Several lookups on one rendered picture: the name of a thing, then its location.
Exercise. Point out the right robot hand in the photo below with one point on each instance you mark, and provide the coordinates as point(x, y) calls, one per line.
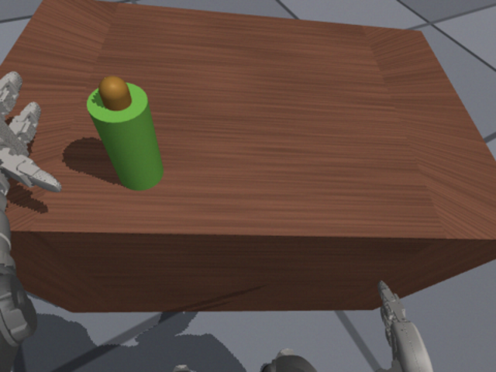
point(408, 350)

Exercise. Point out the bottle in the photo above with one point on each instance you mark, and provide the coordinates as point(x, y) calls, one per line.
point(122, 117)

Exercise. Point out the left robot hand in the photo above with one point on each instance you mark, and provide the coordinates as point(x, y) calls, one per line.
point(14, 161)

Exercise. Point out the left robot arm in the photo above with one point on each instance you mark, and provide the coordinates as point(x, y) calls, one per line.
point(18, 319)

